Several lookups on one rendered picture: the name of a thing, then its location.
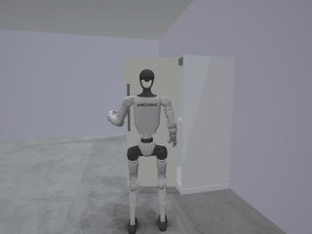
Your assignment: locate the robot left forearm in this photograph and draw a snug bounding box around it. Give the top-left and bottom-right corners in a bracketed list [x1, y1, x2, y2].
[107, 113, 117, 125]

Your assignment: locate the left robot hand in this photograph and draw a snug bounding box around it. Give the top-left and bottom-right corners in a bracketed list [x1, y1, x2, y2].
[108, 110, 119, 117]

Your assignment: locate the robot right upper arm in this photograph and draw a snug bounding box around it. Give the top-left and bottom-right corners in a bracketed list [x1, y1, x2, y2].
[159, 96, 176, 130]

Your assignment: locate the robot left thigh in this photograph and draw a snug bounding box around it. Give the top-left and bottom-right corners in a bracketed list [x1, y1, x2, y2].
[127, 145, 139, 191]

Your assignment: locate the handle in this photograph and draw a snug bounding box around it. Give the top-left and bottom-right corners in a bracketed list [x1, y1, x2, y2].
[127, 84, 131, 132]

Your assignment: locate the robot right forearm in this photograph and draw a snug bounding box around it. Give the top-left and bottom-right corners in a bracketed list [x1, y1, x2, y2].
[169, 121, 177, 141]

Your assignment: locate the robot left upper arm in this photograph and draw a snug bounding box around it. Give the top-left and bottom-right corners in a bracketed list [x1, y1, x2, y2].
[114, 96, 135, 127]

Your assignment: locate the humanoid robot head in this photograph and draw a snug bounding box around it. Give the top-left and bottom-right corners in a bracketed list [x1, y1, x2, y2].
[137, 69, 157, 98]

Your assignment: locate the right robot hand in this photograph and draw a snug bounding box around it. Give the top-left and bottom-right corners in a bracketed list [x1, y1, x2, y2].
[167, 138, 177, 147]

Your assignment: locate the fridge door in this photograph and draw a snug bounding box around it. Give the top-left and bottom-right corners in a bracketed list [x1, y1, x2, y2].
[125, 57, 178, 187]

